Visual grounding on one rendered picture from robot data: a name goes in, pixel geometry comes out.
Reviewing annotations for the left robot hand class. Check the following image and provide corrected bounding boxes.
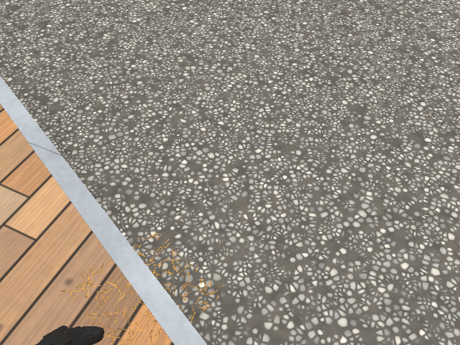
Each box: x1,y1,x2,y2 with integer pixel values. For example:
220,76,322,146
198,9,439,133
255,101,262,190
35,326,104,345

